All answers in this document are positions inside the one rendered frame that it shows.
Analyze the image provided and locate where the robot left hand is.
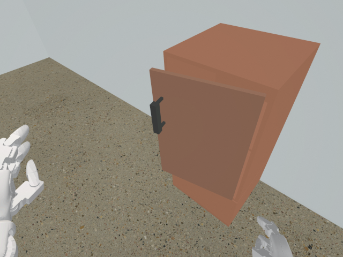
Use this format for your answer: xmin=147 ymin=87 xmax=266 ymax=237
xmin=0 ymin=125 xmax=44 ymax=221

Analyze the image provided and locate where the robot right hand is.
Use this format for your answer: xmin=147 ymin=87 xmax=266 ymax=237
xmin=252 ymin=216 xmax=293 ymax=257

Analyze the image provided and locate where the left robot forearm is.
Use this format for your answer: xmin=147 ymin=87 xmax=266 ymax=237
xmin=0 ymin=220 xmax=18 ymax=257

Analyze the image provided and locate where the cupboard door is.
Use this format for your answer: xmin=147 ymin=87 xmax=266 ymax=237
xmin=150 ymin=67 xmax=266 ymax=201

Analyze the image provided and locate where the handle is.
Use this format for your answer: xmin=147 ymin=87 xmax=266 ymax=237
xmin=150 ymin=97 xmax=166 ymax=134

